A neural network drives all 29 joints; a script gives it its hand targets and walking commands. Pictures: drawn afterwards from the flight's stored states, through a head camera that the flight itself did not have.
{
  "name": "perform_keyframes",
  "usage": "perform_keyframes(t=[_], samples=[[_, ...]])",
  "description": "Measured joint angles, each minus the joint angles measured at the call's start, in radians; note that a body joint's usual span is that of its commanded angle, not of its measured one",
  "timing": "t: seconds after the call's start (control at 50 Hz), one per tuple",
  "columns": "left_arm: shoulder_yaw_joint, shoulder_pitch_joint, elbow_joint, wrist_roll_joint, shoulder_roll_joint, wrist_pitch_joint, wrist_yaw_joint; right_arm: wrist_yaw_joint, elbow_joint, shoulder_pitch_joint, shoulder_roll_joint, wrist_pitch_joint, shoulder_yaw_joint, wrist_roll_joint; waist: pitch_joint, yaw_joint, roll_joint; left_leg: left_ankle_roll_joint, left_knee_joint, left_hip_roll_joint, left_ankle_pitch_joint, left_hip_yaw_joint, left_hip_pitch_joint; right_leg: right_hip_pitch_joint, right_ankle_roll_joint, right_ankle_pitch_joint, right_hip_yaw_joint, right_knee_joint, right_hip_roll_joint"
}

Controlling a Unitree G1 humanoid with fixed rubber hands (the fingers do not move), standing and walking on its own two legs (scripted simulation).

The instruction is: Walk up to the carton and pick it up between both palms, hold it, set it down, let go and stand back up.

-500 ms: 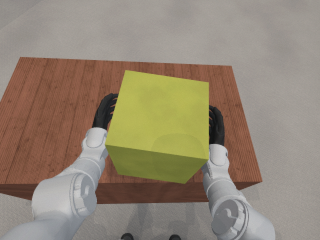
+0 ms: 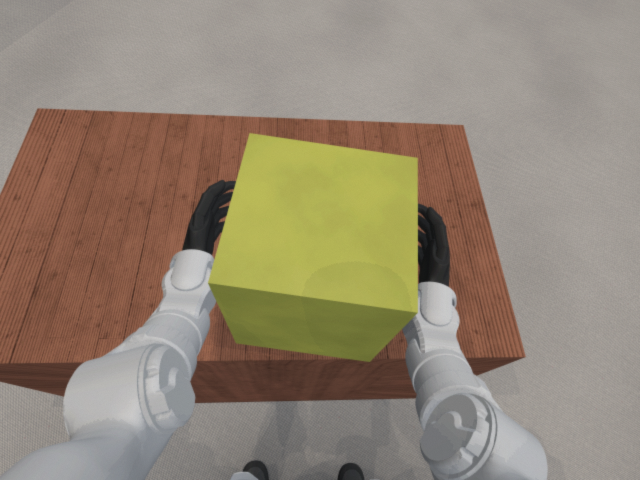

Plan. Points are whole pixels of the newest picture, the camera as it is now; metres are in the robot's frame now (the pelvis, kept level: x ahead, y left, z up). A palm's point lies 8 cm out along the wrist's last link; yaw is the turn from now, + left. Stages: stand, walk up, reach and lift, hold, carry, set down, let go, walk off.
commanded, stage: set down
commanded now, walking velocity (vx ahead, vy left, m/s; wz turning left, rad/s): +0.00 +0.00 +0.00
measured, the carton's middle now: (316, 260) +0.41 +0.00 -0.05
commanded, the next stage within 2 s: none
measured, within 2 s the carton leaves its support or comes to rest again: neither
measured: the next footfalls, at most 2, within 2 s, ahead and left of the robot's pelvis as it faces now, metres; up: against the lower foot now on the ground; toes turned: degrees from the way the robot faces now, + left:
none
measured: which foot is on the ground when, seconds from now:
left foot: down 0.00-1.00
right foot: down 0.00-1.00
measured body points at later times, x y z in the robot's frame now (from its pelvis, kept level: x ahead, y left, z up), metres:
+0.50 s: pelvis -0.01 +0.01 -0.03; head +0.08 +0.04 +0.41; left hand +0.46 +0.19 +0.00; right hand +0.41 -0.20 +0.00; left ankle +0.01 +0.11 -0.73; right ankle -0.01 -0.13 -0.73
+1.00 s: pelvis -0.02 -0.01 -0.04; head +0.08 +0.02 +0.40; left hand +0.44 +0.18 -0.02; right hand +0.41 -0.19 +0.00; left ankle +0.01 +0.11 -0.73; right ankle -0.01 -0.13 -0.73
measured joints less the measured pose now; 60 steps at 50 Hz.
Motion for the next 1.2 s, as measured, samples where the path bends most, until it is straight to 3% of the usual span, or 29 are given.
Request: perform_keyframes(t=[0.08,0.14,0.26,0.38,0.5,0.6,0.68,0.78,1.0,1.2], samples=[[-0.003,0.013,-0.008,-0.002,0.001,-0.001,0.0,0.006,0.009,0.003,-0.008,0.005,0.019,0.002,0.002,-0.003,0.001,0.001,-0.006,0.0,-0.001,0.005,0.013,0.011,0.001,-0.001,0.003,-0.004,-0.001],[-0.018,0.017,-0.001,-0.02,0.011,0.017,0.008,0.0,0.072,-0.007,-0.041,0.002,0.083,0.055,-0.008,-0.008,-0.003,0.002,-0.008,-0.001,-0.003,0.012,0.016,0.007,0.003,-0.004,0.011,0.001,-0.002],[-0.209,-0.038,0.1,-0.265,0.063,0.063,0.047,-0.038,0.26,-0.077,-0.144,0.032,0.416,0.359,-0.085,-0.019,0.005,0.003,0.073,0.012,-0.038,0.019,-0.072,-0.081,0.006,-0.028,0.022,0.07,0.008],[-0.399,-0.136,0.204,-0.433,0.106,0.067,0.038,-0.041,0.335,-0.146,-0.215,0.056,0.615,0.608,-0.124,-0.014,0.015,0.007,0.181,0.017,-0.088,0.009,-0.143,-0.149,0.012,-0.07,0.025,0.168,0.012],[-0.546,-0.18,0.25,-0.563,0.151,0.081,0.015,-0.008,0.385,-0.198,-0.309,0.088,0.74,0.777,-0.137,-0.008,0.012,0.011,0.243,0.007,-0.108,0.004,-0.187,-0.198,0.018,-0.096,0.029,0.242,0.004],[-0.662,-0.162,0.193,-0.683,0.194,0.102,0.002,0.027,0.342,-0.207,-0.381,0.135,0.812,0.87,-0.146,-0.002,0.011,0.011,0.268,0.001,-0.106,0.001,-0.233,-0.249,0.019,-0.101,0.031,0.279,-0.001],[-0.704,-0.134,0.111,-0.729,0.216,0.124,-0.01,0.049,0.273,-0.201,-0.407,0.174,0.841,0.898,-0.161,0.007,0.015,0.011,0.277,0.003,-0.1,-0.001,-0.267,-0.287,0.014,-0.096,0.032,0.293,0.002],[-0.689,-0.143,0.149,-0.708,0.195,0.112,-0.036,0.052,0.274,-0.212,-0.373,0.195,0.829,0.861,-0.184,0.003,0.009,0.006,0.298,-0.004,-0.102,-0.005,-0.303,-0.334,0.006,-0.114,0.03,0.34,-0.005],[-0.574,-0.093,0.07,-0.632,0.173,0.124,-0.03,-0.021,0.169,-0.154,-0.286,0.187,0.787,0.795,-0.16,-0.016,0.001,-0.011,0.286,-0.006,-0.097,-0.026,-0.286,-0.317,-0.007,-0.121,0.016,0.339,-0.001],[-0.553,-0.067,-0.06,-0.643,0.223,0.253,-0.026,-0.038,0.05,-0.113,-0.358,0.277,0.841,0.884,-0.153,-0.006,0.002,-0.006,0.19,0.0,-0.079,-0.015,-0.133,-0.16,0.0,-0.084,0.033,0.219,0.011]])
